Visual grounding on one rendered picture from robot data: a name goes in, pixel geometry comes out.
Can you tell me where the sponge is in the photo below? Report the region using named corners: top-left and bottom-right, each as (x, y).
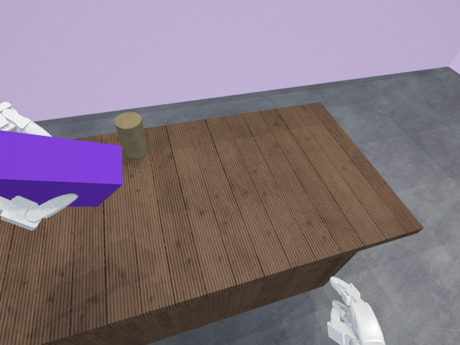
top-left (0, 130), bottom-right (123, 207)

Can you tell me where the right robot hand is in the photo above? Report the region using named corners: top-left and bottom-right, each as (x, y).
top-left (327, 277), bottom-right (385, 345)

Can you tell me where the table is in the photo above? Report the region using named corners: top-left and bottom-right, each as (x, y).
top-left (0, 102), bottom-right (423, 345)

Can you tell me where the left robot hand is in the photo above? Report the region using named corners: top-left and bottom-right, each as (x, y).
top-left (0, 102), bottom-right (78, 231)

